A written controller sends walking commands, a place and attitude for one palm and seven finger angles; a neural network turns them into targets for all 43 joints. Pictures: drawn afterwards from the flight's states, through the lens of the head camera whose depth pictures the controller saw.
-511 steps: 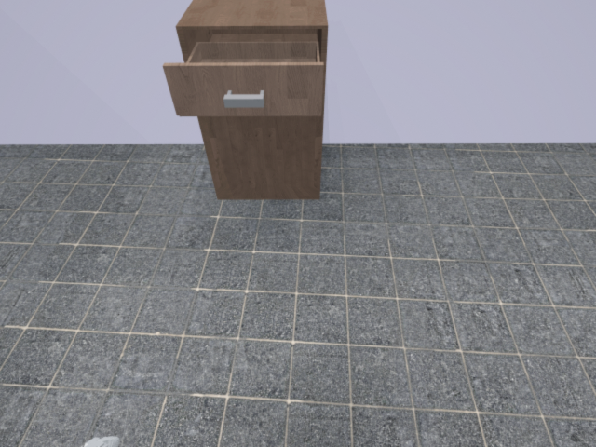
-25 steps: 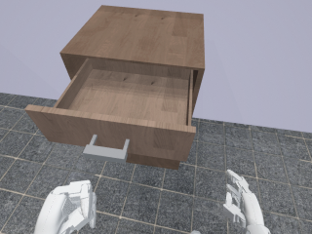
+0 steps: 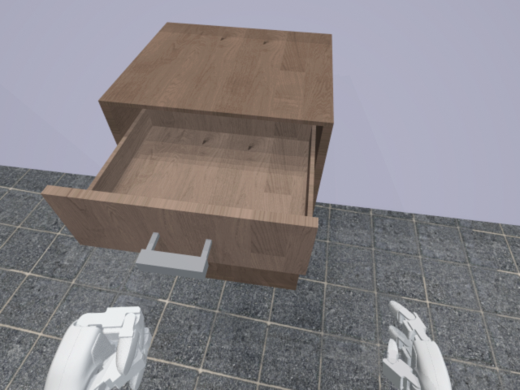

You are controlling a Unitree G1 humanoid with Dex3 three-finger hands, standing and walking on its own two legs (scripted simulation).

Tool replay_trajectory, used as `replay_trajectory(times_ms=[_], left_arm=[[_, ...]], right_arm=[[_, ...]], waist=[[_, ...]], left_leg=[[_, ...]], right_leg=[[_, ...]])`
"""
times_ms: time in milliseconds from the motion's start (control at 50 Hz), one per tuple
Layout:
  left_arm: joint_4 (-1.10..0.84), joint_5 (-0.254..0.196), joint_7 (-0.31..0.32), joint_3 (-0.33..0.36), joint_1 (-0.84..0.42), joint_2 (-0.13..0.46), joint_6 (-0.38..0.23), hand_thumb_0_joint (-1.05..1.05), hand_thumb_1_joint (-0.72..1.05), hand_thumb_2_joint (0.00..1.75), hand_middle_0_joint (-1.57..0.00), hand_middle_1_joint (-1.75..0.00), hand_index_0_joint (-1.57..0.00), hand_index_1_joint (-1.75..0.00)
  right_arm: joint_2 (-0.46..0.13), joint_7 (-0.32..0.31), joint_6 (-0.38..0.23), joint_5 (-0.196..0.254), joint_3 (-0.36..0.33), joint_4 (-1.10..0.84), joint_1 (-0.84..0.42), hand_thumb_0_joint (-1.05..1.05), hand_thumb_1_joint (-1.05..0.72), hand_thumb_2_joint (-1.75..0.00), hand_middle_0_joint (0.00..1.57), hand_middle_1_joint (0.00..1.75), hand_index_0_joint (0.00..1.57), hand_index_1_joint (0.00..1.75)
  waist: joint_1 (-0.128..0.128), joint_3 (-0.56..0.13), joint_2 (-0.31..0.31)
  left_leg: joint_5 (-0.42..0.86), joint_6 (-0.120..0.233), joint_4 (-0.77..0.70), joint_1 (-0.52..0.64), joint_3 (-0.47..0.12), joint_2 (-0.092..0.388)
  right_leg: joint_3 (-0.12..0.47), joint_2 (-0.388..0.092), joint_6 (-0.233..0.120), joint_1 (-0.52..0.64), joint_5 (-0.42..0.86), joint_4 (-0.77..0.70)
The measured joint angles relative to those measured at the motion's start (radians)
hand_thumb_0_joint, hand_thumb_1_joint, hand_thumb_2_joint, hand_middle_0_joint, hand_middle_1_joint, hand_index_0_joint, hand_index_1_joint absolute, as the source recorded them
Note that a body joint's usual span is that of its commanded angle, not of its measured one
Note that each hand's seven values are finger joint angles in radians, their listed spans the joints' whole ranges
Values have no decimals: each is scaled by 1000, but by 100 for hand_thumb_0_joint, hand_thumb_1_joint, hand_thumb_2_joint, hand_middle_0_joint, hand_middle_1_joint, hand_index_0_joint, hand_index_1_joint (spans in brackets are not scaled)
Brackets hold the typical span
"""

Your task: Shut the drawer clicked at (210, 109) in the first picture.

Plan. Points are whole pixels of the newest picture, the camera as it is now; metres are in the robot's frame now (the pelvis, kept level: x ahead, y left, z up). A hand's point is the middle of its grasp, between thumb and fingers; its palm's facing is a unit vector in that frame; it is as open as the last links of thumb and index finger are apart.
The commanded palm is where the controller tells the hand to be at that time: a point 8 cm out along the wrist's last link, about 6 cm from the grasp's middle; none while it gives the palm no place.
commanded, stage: raise the hand and make a fist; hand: left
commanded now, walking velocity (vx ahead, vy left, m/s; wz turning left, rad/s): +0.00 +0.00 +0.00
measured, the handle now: (177, 252) +0.34 +0.17 -0.01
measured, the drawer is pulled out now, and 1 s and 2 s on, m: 0.26 0.26 0.26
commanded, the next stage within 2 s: bring the fist close to the handle in 0.12 s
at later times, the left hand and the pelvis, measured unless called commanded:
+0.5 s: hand (152, 354) +0.16 +0.15 +0.07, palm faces -0.04 -1.00 -0.05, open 3.2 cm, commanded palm +0.13 +0.20 +0.07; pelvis -0.01 -0.01 -0.01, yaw +0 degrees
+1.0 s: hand (173, 337) +0.19 +0.14 +0.02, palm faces -0.06 -1.00 -0.05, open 3.2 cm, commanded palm +0.18 +0.20 +0.02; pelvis -0.01 -0.01 -0.03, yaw +0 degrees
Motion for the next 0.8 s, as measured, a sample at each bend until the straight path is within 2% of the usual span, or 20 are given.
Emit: replay_trajectory(times_ms=[200, 400, 800], left_arm=[[35, -16, -12, 21, -20, 4, -10, 1, 90, 90, -140, -160, -140, -160], [101, -6, -23, 7, -74, -11, -27, 1, 90, 90, -140, -160, -140, -160], [243, 17, 17, -4, -229, -17, -79, 1, 90, 90, -140, -160, -140, -160]], right_arm=[[4, -6, -14, 2, 8, 8, -15, 1, -90, -89, 20, 30, 20, 30], [5, -6, -15, -7, 16, 16, -28, 1, -90, -89, 20, 30, 20, 30], [-6, -2, 27, -25, 6, 19, -9, 1, -90, -89, 20, 30, 20, 30]], waist=[[3, 6, 4], [1, 12, 1], [-32, 0, -11]], left_leg=[[7, -5, -7, 8, -4, 3], [11, -7, 5, -18, -7, -1], [-17, -7, 95, -157, 1, -2]], right_leg=[[-4, 4, -6, 9, 5, -7], [-6, -2, -8, -17, 6, 8], [3, -6, -11, -162, -17, 100]])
